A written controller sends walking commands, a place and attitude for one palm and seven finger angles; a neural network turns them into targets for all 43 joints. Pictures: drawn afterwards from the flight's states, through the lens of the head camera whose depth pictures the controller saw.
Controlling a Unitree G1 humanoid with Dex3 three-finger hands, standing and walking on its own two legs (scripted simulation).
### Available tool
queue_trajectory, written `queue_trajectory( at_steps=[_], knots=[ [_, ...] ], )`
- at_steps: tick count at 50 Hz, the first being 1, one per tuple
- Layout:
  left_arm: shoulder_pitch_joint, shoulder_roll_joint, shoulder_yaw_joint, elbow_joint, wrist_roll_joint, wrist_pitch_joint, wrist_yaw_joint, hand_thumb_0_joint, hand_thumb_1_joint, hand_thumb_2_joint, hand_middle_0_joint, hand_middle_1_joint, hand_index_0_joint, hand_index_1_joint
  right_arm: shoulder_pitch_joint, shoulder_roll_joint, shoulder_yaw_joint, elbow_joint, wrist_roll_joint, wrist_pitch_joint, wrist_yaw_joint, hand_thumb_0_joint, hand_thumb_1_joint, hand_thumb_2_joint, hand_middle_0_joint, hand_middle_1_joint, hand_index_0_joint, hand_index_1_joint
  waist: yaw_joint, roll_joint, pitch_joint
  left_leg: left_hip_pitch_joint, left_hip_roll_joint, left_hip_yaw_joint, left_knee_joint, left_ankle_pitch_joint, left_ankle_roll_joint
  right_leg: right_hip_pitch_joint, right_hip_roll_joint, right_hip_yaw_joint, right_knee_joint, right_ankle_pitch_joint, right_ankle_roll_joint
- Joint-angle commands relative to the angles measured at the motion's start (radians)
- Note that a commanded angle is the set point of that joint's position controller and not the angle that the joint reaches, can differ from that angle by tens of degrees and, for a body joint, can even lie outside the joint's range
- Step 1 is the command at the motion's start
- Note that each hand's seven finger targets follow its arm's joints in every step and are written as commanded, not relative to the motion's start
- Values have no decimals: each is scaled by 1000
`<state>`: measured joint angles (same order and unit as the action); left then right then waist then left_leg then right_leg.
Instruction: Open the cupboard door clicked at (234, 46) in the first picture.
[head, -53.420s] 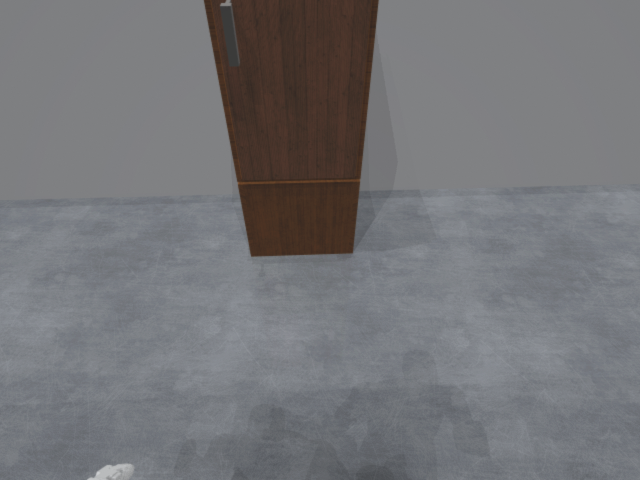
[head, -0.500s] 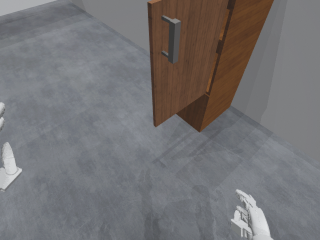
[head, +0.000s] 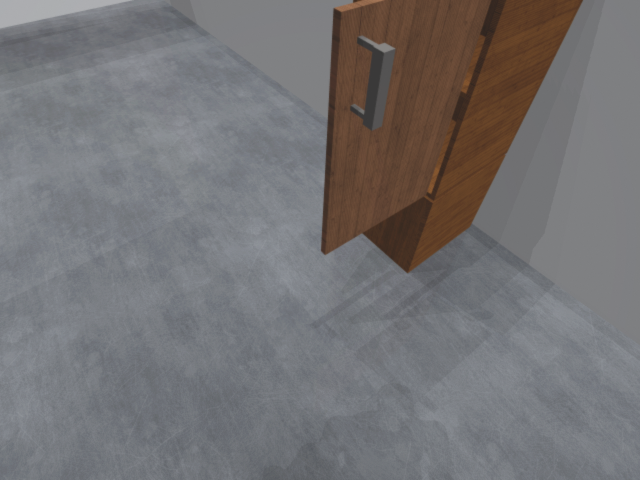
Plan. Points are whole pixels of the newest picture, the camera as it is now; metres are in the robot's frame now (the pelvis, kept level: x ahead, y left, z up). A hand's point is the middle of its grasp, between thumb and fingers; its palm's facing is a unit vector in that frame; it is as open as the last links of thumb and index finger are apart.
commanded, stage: let the arm hang, fingers relaxed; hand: left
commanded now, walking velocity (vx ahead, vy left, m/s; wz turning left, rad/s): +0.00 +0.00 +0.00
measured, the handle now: (368, 83) +0.69 -0.04 +0.14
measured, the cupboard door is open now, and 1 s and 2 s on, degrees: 88 88 88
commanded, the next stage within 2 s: look to check the result in 0.68 s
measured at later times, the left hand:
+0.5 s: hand out of the picture -0.01 +0.17 -0.17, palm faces +0.01 -0.98 -0.18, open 7.4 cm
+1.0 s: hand out of the picture +0.00 +0.17 -0.17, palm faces +0.02 -0.98 -0.20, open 7.4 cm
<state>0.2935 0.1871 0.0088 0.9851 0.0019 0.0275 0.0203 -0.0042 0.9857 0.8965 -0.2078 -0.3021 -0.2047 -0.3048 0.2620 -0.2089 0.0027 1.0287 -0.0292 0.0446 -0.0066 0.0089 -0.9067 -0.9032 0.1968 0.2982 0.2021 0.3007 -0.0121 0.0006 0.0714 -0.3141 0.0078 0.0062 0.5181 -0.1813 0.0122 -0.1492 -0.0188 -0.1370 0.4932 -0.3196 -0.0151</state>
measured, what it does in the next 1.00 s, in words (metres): stands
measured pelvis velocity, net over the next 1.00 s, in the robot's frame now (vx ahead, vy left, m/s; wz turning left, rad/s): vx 0.02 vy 0.00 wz -0.03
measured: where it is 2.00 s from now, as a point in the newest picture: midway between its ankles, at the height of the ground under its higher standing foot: outside the picture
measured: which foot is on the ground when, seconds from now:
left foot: down 0.00-1.00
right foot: down 0.00-1.00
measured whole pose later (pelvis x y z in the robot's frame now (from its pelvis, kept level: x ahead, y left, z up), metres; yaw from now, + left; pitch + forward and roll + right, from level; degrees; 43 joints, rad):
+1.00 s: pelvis +0.02 +0.00 +0.01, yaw -2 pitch -2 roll +0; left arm 0.31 0.12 0.02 1.15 0.00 -0.01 0.04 0.01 0.91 0.90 -0.20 -0.30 -0.20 -0.30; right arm 0.26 -0.14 -0.01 1.16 -0.02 0.02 -0.03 0.01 -0.91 -0.90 0.20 0.30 0.20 0.30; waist -0.02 0.03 0.06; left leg -0.22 0.00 0.04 0.42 -0.17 0.01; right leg -0.08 -0.03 -0.10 0.42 -0.31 -0.01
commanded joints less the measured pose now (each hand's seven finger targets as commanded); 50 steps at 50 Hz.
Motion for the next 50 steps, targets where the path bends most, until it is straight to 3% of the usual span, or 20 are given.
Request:
queue_trajectory(
  at_steps=[1, 5, 12, 23, 30, 33, 42, 50],
  knots=[
    [30, 110, 25, 28, 4, -30, 9, 0, 900, 900, -200, -300, -200, -300, -7, -86, -23, -28, 9, -27, -15, 0, -900, -900, 200, 300, 200, 300, -1, 74, -36, 71, 86, -103, -142, -20, 13, -38, -96, 125, -162, 7, -38],
    [44, 96, 18, 88, 5, -30, 11, 0, 900, 900, -200, -300, -200, -300, 36, -71, -25, 25, 10, -22, -17, 0, -900, -900, 200, 300, 200, 300, -10, -2, 10, 91, 85, -92, -162, -56, 13, -84, -95, 119, -184, -43, -39],
    [84, 67, 14, 139, 3, -32, 17, 0, 900, 900, -200, -300, -200, -300, 65, -38, -23, 78, 9, -22, -19, 0, -900, -900, 200, 300, 200, 300, -10, -52, 47, 114, 78, -65, -159, -40, 14, -128, -98, 124, -192, -68, -35],
    [110, 36, 21, 157, 4, -34, 22, 0, 900, 900, -200, -300, -200, -300, 77, 0, -21, 110, 7, -31, -23, 0, -900, -900, 200, 300, 200, 300, 1, 31, 49, 79, 77, -72, -195, -44, 16, -89, -87, 126, -157, -16, -28],
    [99, 26, 26, 154, 5, -42, 24, 0, 900, 900, -200, -300, -200, -300, 88, 7, -22, 112, 8, -38, -26, 0, -900, -900, 200, 300, 200, 300, -2, -2, 23, 105, 76, -60, -166, 60, 15, -62, -96, 122, -160, 49, -27],
    [97, 24, 27, 154, 4, -42, 25, 0, 900, 900, -200, -300, -200, -300, 82, 9, -23, 113, 8, -38, -27, 0, -900, -900, 200, 300, 200, 300, -2, 27, 26, 112, 78, -59, -165, 70, 15, -61, -97, 125, -166, 59, -26],
    [93, 28, 24, 155, 3, -45, 25, 0, 900, 900, -200, -300, -200, -300, 69, -3, -23, 113, 10, -39, -28, 0, -900, -900, 200, 300, 200, 300, -3, -12, 27, 131, 82, -52, -154, 113, 16, -52, -101, 123, -178, 99, -24],
    [88, 38, 25, 152, 3, -46, 24, 0, 900, 900, -200, -300, -200, -300, 53, -15, -21, 114, 11, -41, -29, 0, -900, -900, 200, 300, 200, 300, -3, -6, 19, 138, 86, -54, -152, 147, 16, -31, -101, 122, -180, 126, -23]
  ],
)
